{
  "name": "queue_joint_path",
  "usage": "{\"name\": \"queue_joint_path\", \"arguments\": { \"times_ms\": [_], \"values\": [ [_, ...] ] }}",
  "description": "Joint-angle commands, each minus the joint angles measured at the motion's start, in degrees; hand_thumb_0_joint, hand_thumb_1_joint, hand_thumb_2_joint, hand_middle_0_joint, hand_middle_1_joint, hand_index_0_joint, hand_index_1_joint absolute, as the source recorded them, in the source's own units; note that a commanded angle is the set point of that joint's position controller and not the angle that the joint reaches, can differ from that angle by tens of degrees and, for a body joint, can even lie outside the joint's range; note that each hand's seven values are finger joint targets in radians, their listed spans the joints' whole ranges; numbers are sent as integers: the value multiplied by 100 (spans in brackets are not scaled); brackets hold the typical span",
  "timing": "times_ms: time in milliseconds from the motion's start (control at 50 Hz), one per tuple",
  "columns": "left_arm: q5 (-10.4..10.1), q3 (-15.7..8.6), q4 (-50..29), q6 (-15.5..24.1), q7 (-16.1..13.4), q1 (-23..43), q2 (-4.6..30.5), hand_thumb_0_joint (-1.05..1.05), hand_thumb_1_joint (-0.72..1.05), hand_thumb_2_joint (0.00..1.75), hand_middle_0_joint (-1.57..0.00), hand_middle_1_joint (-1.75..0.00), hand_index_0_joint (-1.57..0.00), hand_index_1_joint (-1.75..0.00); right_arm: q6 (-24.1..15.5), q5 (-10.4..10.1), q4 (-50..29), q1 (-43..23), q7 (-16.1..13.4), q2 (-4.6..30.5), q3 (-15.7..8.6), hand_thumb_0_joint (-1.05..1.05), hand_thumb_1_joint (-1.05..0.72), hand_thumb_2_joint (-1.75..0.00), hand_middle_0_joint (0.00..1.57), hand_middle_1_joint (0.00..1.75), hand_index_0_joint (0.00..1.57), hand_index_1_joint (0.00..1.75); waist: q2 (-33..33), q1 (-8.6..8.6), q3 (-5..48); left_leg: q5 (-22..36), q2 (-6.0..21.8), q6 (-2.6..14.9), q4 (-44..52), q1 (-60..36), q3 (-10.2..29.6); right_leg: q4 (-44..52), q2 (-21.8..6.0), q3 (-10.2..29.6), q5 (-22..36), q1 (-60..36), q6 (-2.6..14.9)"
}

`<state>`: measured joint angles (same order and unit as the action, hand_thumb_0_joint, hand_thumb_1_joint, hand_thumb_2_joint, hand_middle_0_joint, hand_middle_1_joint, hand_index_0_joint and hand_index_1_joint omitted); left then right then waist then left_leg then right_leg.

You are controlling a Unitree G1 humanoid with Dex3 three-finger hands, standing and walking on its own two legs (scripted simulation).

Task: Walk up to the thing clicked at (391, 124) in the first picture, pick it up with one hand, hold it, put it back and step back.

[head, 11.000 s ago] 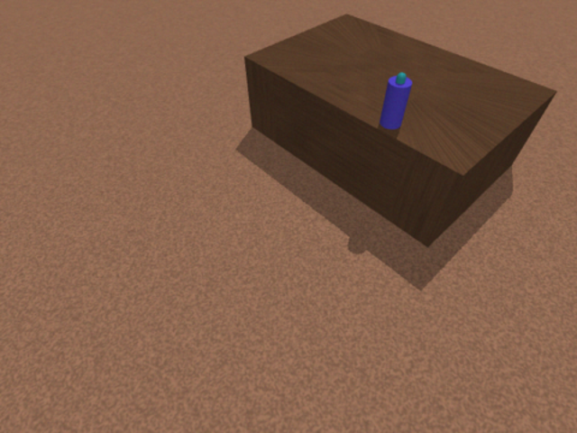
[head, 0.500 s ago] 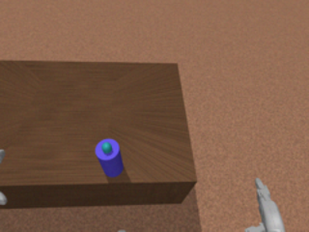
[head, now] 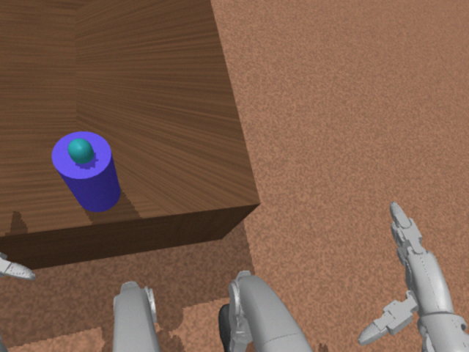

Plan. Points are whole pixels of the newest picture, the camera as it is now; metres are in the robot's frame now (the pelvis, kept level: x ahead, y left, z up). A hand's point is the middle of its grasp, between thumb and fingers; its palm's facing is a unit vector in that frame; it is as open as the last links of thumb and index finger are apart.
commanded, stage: close in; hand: left
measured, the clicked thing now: (90, 172) +0.45 +0.19 -0.10
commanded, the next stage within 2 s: rest palm in 0.64 s
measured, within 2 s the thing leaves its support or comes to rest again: neither
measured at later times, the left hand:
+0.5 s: hand (70, 222) +0.37 +0.22 -0.13, palm faces +0.10 -0.99 +0.06, open 17.7 cm
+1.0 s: hand (91, 213) +0.39 +0.19 -0.14, palm faces +0.12 -0.99 +0.02, open 17.3 cm
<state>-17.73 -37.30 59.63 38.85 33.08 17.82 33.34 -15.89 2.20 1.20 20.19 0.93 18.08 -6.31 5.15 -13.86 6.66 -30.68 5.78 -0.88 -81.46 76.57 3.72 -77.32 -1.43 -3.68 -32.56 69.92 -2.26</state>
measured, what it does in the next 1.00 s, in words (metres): lowers itself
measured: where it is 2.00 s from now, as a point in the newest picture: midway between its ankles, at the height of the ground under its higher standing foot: outside the picture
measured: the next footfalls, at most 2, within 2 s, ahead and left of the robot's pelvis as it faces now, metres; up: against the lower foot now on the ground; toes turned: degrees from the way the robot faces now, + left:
none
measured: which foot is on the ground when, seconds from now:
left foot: down 0.00-1.00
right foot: down 0.00-1.00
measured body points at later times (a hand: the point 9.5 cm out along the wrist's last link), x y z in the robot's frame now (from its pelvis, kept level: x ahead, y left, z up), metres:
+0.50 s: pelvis -0.02 +0.00 -0.07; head +0.15 +0.08 +0.34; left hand +0.36 +0.28 -0.13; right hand +0.16 -0.26 +0.05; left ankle +0.06 +0.12 -0.59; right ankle +0.04 -0.15 -0.59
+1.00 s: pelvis -0.02 -0.01 -0.07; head +0.16 +0.07 +0.33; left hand +0.37 +0.25 -0.14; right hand +0.17 -0.25 +0.07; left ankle +0.06 +0.12 -0.59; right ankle +0.04 -0.15 -0.59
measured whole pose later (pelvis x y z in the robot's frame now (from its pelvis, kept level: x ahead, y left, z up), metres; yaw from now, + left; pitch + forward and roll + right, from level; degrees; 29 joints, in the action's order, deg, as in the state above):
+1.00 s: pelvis -0.02 -0.01 -0.07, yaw +0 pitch +29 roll -5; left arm -6.7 -27.7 46.2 40.3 8.8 17.9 21.5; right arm -6.4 1.5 -31.6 32.5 6.1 18.8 -12.2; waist 4.1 -17.3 8.5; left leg -34.4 5.2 -1.5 -96.8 91.9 4.4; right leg -94.9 -1.7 -2.5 -37.8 86.1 -2.1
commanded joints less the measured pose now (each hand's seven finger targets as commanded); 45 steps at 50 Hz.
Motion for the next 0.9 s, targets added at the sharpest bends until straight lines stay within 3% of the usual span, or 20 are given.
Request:
{"name": "queue_joint_path", "arguments": {
  "times_ms": [0, 20, 60, 100, 120, 160, 180, 220, 260, 300, 360, 440, 500, 520, 540, 640, 720, 780, 820, 880],
  "values": [
    [20, -291, -971, 502, -342, 790, 1287, 0, -61, 7, -5, -7, -4, -8, -352, -154, -1771, 395, -73, 1396, -1156, 0, 54, -5, 5, 5, 5, 5, -1763, 83, 2793, 1033, -333, 38, 583, -2170, 29, 264, 284, 20, 1017, -32, 417],
    [47, -246, -963, 539, -392, 781, 1170, 0, -61, 7, -4, -7, -4, -9, -360, -161, -1903, 451, -55, 1404, -1174, 0, 54, -5, 5, 5, 5, 5, -1691, 82, 2708, 824, -310, 22, 543, -2081, 76, 124, 316, -44, 827, 234, 426],
    [73, -245, -1066, 622, -502, 697, 1073, 0, -61, 7, -4, -7, -3, -8, -373, -208, -2081, 713, 7, 1340, -1247, 0, 54, -5, 5, 5, 5, 5, -1774, 17, 2850, 942, -314, 27, 344, -1956, 99, -127, 329, -82, 903, 421, 440],
    [129, -275, -1402, 717, -571, 608, 1162, 0, -61, 9, -2, -9, -4, -8, -374, -254, -2379, 800, 55, 1260, -1266, 0, 55, -5, 5, 5, 5, 5, -1892, 73, 2993, 862, -342, 31, 189, -1796, 60, -270, 311, -29, 864, 442, 434],
    [137, -271, -1531, 740, -589, 688, 1114, 0, -61, 8, -2, -8, -4, -8, -391, -241, -2573, 891, 55, 1329, -1342, 0, 55, -5, 5, 5, 5, 5, -1953, -32, 3251, 1128, -326, 29, 96, -1943, 92, -364, 317, -42, 1060, 456, 440],
    [136, -170, -1967, 774, -648, 648, 993, 0, -61, 8, -2, -8, -4, -7, -352, -249, -2649, 1018, 133, 1162, -1201, 0, 55, -5, 5, 5, 5, 5, -2264, 91, 3294, 1117, -342, -6, 17, -1958, 71, -510, 294, -26, 1036, 586, 441],
    [146, -178, -2106, 758, -713, 722, 971, 0, -61, 9, -2, -8, -4, -7, -338, -270, -2697, 1074, 149, 1230, -1342, 0, 55, -5, 5, 5, 5, 5, -2452, 27, 3432, 1286, -312, -35, 2, -2157, 119, -627, 304, -73, 1095, 741, 463],
    [184, -77, -2479, 685, -881, 631, 827, 0, -61, 8, -3, -7, -4, -7, -280, -255, -2847, 1080, 168, 1326, -1472, 0, 55, -5, 5, 5, 5, 5, -2660, 78, 3477, 1278, -293, -86, -7, -2317, 154, -728, 291, -84, 1026, 923, 466],
    [273, 97, -2827, 581, -1054, 592, 622, 0, -60, 9, -3, -6, -4, -6, -181, -218, -2733, 1292, 198, 1218, -1450, 0, 55, -5, 5, 5, 5, 5, -2961, 59, 3339, 1248, -291, -113, -16, -2367, 137, -768, 277, -70, 986, 1067, 461],
    [375, 270, -2948, 427, -1180, 612, 397, 0, -60, 7, -3, -7, -4, -6, -81, -232, -2829, 1214, 197, 1242, -1520, 0, 55, -5, 5, 5, 5, 5, -2909, 77, 3147, 754, -264, -133, 126, -2297, 210, -762, 258, -93, 650, 1247, 453],
    [496, 463, -2968, 267, -1421, 557, 128, 0, -61, 6, -3, -7, -5, -5, 71, -219, -2962, 1319, 209, 1117, -1432, 0, 56, -5, 5, 5, 5, 5, -2630, 45, 2795, 232, -292, -74, 92, -1902, 156, -681, 263, -80, 401, 1231, 413],
    [562, 590, -2775, 190, -1767, 525, -169, 0, -61, 6, -3, -6, -5, -5, 229, -219, -3344, 1329, 195, 1063, -1361, 0, 56, -5, 5, 5, 5, 5, -1945, -18, 2393, -181, -347, 13, 29, -1257, 121, -529, 240, -39, 124, 1085, 363],
    [602, 687, -2624, 242, -1947, 551, -322, 0, -61, 5, -3, -6, -5, -4, 297, -230, -3532, 1450, 195, 981, -1313, 0, 56, -5, 5, 5, 5, 5, -1393, -111, 2401, -2, -386, 108, -213, -815, -7, -435, 239, 136, 262, 747, 312],
    [604, 686, -2690, 279, -1991, 637, -318, 0, -61, 5, -3, -6, -5, -4, 312, -228, -3679, 1408, 193, 964, -1264, 0, 56, -5, 5, 5, 5, 5, -1284, -107, 2539, 91, -398, 130, -240, -764, -3, -434, 241, 156, 355, 614, 303],
    [641, 597, -2706, 309, -2054, 672, -137, 0, -59, 5, -2, -5, -5, -3, 316, -260, -3950, 1322, 181, 1094, -1394, 0, 56, -5, 5, 5, 5, 5, -1188, -88, 2695, 158, -398, 140, -244, -791, -15, -422, 242, 186, 425, 481, 301],
    [756, 801, -2590, 416, -2109, 815, -352, 0, -56, 4, -2, -3, -5, -1, 435, -247, -4050, 1664, 203, 987, -1357, 0, 55, -5, 5, 5, 5, 5, -1314, -169, 2728, 53, -410, 110, -138, -974, -14, -396, 246, 192, 364, 532, 311],
    [794, 781, -2672, 442, -2152, 898, -291, 0, -58, 2, -3, -2, -5, -1, 507, -243, -3999, 1768, 244, 976, -1382, 0, 54, -5, 5, 5, 5, 5, -1547, -133, 2892, 358, -439, 108, -227, -1101, -60, -461, 242, 213, 624, 486, 314],
    [916, 895, -2530, 431, -2249, 936, -428, 0, -59, 2, -5, 0, -5, 0, 574, -221, -3914, 1711, 269, 1014, -1491, 0, 54, -5, 5, 5, 5, 5, -1731, -146, 2673, 255, -419, 68, -128, -1221, -7, -534, 251, 117, 510, 783, 343],
    [973, 920, -2479, 456, -2277, 883, -517, 0, -56, 0, -5, 0, -6, 0, 603, -203, -3922, 1608, 294, 995, -1455, 0, 54, -5, 5, 5, 5, 5, -1835, -65, 2583, 232, -387, 16, -7, -1423, 100, -682, 267, -13, 457, 1036, 376],
    [1110, 780, -2445, 531, -2415, 1028, -198, 0, -53, 2, -20, -10, -22, -8, 652, -173, -4193, 1642, 321, 982, -1385, 0, 55, -5, 5, 5, 5, 5, -1713, -129, 2593, 208, -398, 50, -78, -1203, 40, -606, 267, 52, 477, 826, 346]
  ]
}}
